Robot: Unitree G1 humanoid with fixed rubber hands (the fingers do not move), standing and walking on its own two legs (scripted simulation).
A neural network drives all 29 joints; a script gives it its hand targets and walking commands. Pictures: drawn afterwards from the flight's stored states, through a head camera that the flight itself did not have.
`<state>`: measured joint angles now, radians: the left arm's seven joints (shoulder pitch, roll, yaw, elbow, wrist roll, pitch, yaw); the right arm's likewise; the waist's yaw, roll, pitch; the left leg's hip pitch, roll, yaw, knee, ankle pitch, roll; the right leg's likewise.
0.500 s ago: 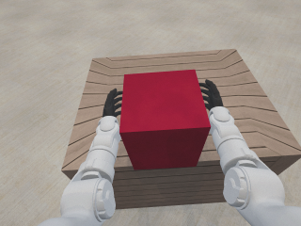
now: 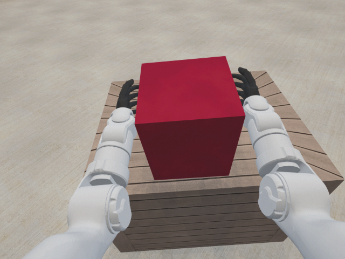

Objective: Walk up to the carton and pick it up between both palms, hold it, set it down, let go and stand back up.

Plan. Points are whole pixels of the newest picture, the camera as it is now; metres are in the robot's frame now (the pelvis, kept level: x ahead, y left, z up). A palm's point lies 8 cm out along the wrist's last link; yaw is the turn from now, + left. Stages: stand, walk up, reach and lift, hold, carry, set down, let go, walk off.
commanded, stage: reach and lift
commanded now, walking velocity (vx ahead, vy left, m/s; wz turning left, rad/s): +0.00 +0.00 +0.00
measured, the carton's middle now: (187, 122) +0.43 -0.02 +0.10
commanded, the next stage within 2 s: hold in 1.48 s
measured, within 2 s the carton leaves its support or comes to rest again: neither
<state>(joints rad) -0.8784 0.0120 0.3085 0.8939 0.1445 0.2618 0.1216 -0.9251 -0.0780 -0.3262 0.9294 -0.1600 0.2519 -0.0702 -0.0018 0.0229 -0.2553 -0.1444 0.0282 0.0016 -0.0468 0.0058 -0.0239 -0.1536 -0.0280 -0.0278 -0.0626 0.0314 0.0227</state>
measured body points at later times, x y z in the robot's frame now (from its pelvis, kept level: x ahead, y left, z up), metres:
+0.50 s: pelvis -0.02 +0.01 +0.00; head -0.05 +0.01 +0.45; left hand +0.41 +0.17 +0.21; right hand +0.42 -0.13 +0.24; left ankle -0.03 +0.14 -0.75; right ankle -0.02 -0.13 -0.75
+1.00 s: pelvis -0.06 +0.01 +0.00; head -0.09 +0.01 +0.45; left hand +0.36 +0.18 +0.22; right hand +0.37 -0.13 +0.24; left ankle -0.03 +0.14 -0.75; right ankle -0.02 -0.13 -0.75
